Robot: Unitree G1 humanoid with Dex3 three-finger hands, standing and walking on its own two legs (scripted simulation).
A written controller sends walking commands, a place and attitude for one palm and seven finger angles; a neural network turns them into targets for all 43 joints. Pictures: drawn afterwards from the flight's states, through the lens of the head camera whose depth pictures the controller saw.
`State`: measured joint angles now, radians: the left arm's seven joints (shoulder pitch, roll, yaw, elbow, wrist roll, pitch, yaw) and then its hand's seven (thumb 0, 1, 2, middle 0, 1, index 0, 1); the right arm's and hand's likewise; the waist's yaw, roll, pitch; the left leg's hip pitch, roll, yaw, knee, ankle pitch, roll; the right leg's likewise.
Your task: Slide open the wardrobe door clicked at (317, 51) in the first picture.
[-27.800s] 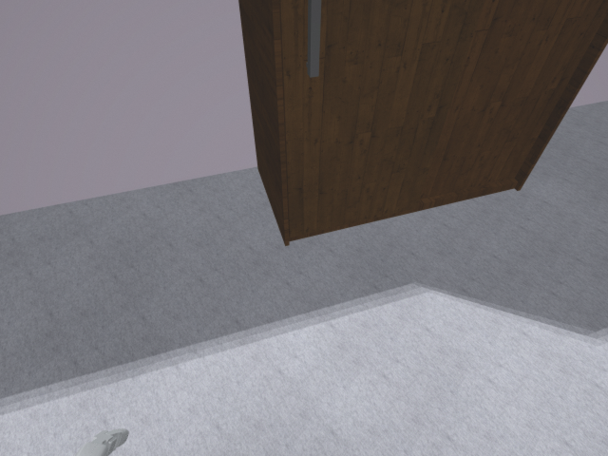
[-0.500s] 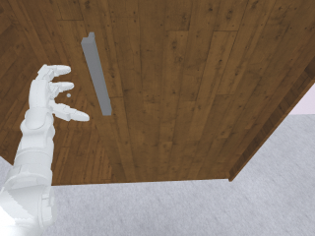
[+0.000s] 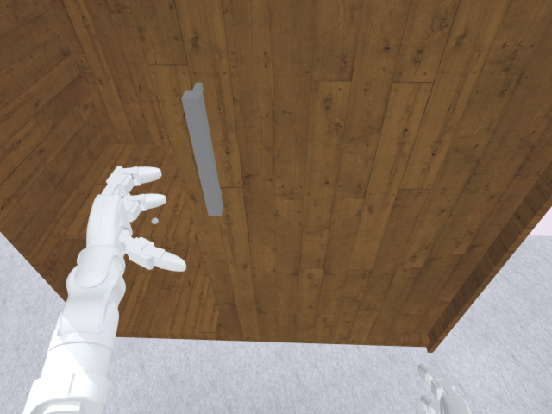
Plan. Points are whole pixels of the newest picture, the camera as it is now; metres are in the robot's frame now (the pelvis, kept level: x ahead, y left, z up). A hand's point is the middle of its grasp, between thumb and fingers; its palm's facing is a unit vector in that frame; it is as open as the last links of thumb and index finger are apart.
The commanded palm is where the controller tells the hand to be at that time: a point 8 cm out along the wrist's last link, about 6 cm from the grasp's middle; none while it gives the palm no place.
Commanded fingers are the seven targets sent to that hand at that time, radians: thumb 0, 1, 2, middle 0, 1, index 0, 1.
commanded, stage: slip the hand off the handle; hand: left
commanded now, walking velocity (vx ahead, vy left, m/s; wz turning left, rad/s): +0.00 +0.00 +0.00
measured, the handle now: (207, 154) +0.50 +0.17 +0.13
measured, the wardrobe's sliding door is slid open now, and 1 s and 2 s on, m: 0.46 0.46 0.46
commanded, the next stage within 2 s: draw the hand back to the body in 0.14 s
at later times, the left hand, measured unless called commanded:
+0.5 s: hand (135, 238) +0.29 +0.21 +0.14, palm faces +0.05 -1.00 -0.01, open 14.6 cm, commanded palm +0.25 +0.26 +0.14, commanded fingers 0.00 -0.55 0.20 -0.25 -1.15 -0.25 -1.15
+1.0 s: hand (84, 283) +0.22 +0.25 +0.14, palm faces +0.36 -0.90 -0.26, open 13.3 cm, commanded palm +0.18 +0.28 +0.16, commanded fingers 0.00 0.10 0.51 -0.23 -0.77 -0.23 -0.77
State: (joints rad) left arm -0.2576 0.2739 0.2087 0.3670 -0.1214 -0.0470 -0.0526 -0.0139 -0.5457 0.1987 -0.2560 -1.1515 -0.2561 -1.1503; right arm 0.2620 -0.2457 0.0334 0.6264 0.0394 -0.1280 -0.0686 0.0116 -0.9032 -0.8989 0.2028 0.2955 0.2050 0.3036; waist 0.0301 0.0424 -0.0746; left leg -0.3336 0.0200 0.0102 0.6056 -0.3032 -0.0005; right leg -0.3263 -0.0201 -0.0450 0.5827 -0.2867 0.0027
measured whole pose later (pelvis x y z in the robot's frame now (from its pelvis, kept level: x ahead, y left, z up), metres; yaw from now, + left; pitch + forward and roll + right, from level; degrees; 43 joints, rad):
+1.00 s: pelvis -0.01 +0.00 +0.01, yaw +0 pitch -4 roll +0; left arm 0.23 0.31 0.26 -0.18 -0.10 -0.05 0.03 -0.01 -0.23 0.35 -0.24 -0.96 -0.25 -0.96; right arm 0.22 -0.24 0.05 0.65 -0.01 -0.22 -0.10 0.01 -0.90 -0.90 0.20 0.30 0.21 0.30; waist 0.07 0.04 0.02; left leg -0.17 0.01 0.01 0.49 -0.24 0.00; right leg -0.16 -0.02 -0.05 0.47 -0.23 0.00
